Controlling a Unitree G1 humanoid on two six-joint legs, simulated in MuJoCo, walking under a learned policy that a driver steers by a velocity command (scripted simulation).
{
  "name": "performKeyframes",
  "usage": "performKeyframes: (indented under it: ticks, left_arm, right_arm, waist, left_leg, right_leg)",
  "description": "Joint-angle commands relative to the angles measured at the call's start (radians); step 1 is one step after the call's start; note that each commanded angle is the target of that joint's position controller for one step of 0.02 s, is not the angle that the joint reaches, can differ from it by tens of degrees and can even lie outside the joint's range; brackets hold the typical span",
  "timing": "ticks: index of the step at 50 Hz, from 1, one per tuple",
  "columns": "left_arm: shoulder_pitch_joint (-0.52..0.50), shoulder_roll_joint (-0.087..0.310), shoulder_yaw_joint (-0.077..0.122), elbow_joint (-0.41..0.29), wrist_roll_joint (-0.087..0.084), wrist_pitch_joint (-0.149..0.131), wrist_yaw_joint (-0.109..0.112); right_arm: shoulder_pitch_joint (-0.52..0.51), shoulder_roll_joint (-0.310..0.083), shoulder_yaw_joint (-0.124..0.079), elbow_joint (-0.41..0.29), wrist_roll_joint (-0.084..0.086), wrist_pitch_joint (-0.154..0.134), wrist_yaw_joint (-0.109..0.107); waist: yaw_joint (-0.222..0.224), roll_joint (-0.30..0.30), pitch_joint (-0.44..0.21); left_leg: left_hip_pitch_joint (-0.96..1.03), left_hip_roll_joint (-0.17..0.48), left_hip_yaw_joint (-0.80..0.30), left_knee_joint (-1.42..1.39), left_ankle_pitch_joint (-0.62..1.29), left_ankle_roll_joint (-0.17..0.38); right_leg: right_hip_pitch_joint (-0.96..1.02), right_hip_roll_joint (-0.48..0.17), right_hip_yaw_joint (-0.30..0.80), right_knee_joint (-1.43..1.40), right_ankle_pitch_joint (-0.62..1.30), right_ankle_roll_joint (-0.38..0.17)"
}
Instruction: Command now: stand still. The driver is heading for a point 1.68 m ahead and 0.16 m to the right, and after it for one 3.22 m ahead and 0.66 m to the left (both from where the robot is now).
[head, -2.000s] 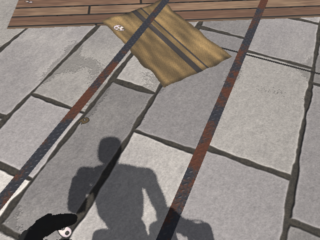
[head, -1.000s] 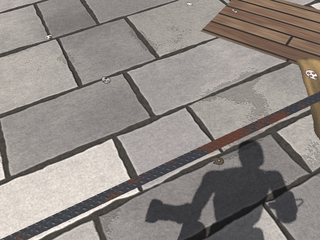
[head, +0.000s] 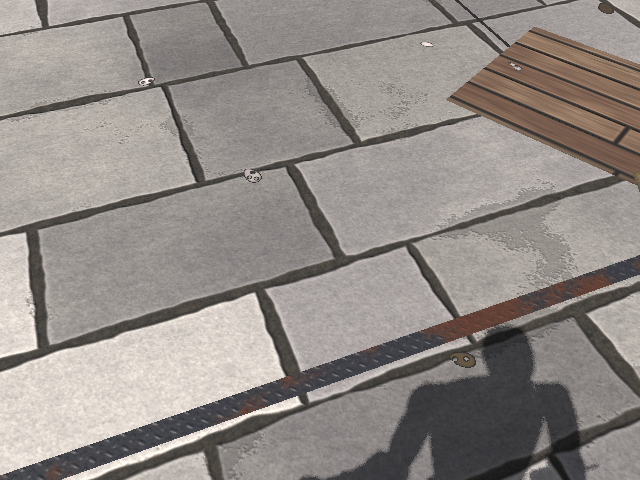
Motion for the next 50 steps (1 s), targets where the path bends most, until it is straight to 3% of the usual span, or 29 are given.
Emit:
performKeyframes:
  ticks: [1, 22, 48, 50]
  left_arm:
    - [0.024, 0.111, 0.024, -0.018, -0.001, -0.007, 0.006]
    - [0.079, 0.068, 0.01, 0.104, -0.004, -0.002, 0.014]
    - [0.142, 0.028, -0.005, 0.164, -0.007, -0.002, 0.015]
    - [0.164, 0.019, -0.005, 0.178, -0.014, 0.002, 0.018]
  right_arm:
    - [-0.001, -0.105, -0.022, -0.019, 0.002, -0.011, -0.006]
    - [0.032, -0.09, -0.006, 0.141, 0.007, -0.007, -0.014]
    - [0.096, -0.06, 0.014, 0.208, 0.009, -0.007, -0.017]
    - [0.121, -0.063, 0.012, 0.219, 0.015, -0.003, -0.021]
  waist:
    - [0.0, 0.009, -0.014]
    - [-0.009, 0.004, 0.017]
    - [-0.014, 0.0, 0.038]
    - [-0.017, 0.01, 0.024]
  left_leg:
    - [-0.022, 0.046, -0.037, -0.094, 0.258, 0.024]
    - [-0.028, 0.034, -0.011, -0.115, 0.223, 0.012]
    - [-0.05, 0.028, 0.009, -0.122, 0.187, 0.002]
    - [-0.059, 0.005, 0.025, -0.122, -0.103, 0.019]
  right_leg:
    - [0.016, 0.005, -0.011, -0.06, 0.163, -0.007]
    - [0.012, 0.022, -0.021, -0.077, 0.142, -0.018]
    - [-0.005, 0.033, -0.018, -0.081, 0.122, -0.03]
    - [-0.013, 0.069, -0.053, -0.05, -0.118, -0.043]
